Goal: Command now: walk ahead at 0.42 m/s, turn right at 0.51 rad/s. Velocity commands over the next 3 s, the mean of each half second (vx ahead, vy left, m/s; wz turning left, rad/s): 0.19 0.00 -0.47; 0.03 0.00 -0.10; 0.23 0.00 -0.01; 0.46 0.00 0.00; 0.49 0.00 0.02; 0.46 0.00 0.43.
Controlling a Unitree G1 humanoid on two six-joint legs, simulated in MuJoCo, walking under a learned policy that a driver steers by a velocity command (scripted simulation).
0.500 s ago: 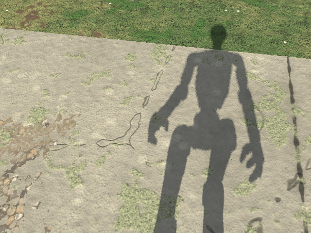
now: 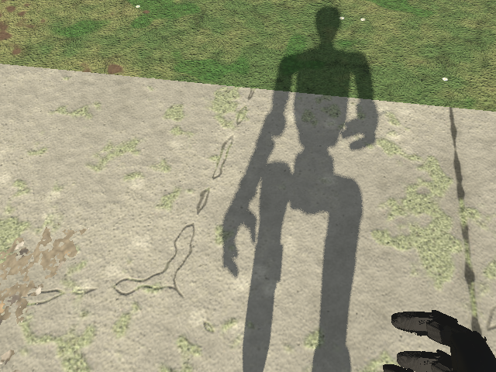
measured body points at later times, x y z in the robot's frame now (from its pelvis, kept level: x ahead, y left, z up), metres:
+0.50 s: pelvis +0.14 -0.02 +0.00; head +0.16 -0.04 +0.45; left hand +0.37 +0.17 -0.10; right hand +0.11 -0.28 -0.14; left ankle +0.16 +0.09 -0.73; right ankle +0.17 -0.12 -0.73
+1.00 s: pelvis +0.15 -0.02 +0.02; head +0.16 -0.01 +0.47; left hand +0.28 +0.19 -0.13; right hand +0.13 -0.27 -0.13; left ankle +0.17 +0.09 -0.73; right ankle +0.17 -0.12 -0.73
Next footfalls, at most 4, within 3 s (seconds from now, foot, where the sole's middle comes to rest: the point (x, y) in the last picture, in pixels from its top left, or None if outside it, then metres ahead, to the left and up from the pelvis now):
0.04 left None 0.20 0.09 -0.76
0.50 right None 0.21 -0.13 -0.76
0.84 left None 0.20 0.08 -0.76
1.84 left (316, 314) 0.59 -0.07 -0.76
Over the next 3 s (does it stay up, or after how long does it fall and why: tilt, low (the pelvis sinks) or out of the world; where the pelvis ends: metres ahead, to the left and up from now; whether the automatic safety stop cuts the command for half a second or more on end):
stays up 1.04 -0.23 -0.01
